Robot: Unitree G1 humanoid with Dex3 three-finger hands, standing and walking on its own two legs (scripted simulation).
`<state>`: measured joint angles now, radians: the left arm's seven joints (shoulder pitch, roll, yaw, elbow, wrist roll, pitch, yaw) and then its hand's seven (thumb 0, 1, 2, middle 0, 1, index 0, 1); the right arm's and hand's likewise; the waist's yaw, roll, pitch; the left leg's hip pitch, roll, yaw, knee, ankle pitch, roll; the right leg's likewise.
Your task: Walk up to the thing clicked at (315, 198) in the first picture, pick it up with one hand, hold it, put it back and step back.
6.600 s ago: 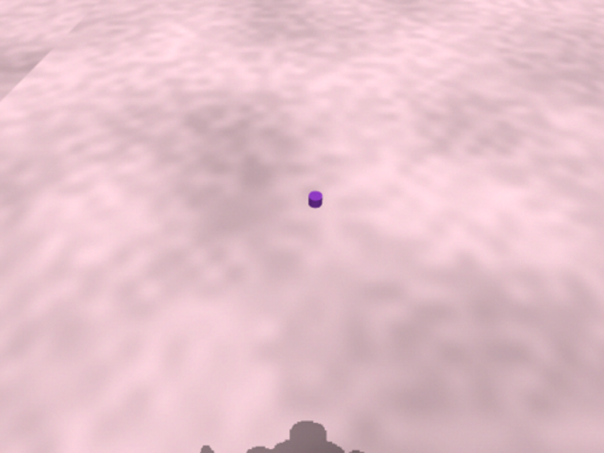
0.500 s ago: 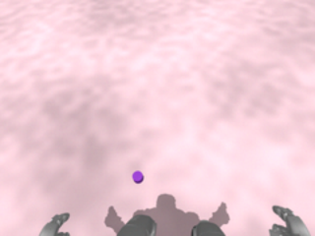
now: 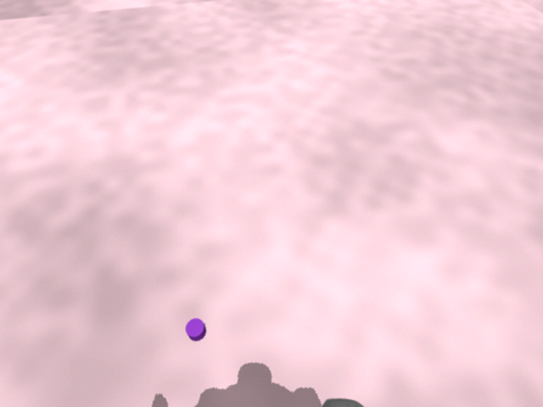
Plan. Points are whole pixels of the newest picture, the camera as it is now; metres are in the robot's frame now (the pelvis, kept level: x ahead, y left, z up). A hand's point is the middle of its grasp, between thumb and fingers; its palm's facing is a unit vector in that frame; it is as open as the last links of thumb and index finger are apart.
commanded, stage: walk up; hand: left
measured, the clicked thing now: (196, 329) +0.45 +0.28 -0.73
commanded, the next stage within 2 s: none
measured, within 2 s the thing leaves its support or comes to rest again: neither
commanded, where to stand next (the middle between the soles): +0.07 +0.03 m, yaw +1 degrees
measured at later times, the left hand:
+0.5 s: hand out of the picture +0.10 +0.33 -0.15, palm faces +0.04 -0.89 -0.46, open 7.4 cm
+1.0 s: hand out of the picture -0.01 +0.30 -0.15, palm faces +0.04 -0.94 -0.34, open 7.4 cm
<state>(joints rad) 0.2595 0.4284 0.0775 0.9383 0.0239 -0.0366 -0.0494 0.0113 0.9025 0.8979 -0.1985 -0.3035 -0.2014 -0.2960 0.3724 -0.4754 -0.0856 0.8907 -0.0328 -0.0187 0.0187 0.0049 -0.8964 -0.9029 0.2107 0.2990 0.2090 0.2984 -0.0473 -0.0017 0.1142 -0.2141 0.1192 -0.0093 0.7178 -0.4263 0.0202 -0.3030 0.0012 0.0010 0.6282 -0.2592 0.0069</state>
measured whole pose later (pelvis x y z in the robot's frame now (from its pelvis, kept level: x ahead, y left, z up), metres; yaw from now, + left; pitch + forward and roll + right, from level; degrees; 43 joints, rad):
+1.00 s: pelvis +0.02 +0.04 +0.00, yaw +2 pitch -3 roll +1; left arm 0.37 0.39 0.05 0.94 0.00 0.00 -0.02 0.01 0.90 0.90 -0.20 -0.30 -0.20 -0.30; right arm 0.23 -0.41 -0.06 0.91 -0.02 -0.06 0.00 0.01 -0.90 -0.90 0.21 0.30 0.21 0.30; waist 0.04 -0.05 0.13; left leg -0.32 -0.04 0.04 0.59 -0.21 0.04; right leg -0.21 -0.03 0.01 0.76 -0.46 -0.02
